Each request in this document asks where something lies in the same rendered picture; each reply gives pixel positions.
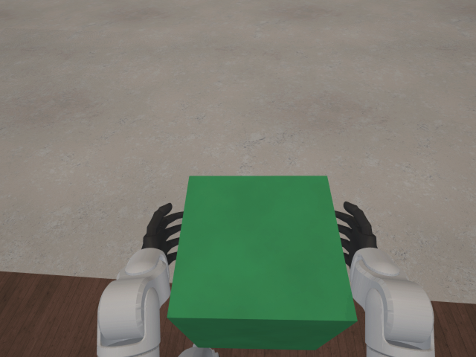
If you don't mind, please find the carton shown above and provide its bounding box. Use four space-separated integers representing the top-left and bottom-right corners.
167 176 358 350

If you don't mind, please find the left robot hand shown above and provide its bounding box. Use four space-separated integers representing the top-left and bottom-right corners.
142 203 184 265

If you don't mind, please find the right robot hand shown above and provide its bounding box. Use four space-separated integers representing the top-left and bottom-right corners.
335 202 377 267

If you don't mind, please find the robot right forearm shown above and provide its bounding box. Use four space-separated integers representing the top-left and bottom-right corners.
350 248 435 357

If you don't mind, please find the robot left forearm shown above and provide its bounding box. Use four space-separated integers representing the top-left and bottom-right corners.
97 248 171 357

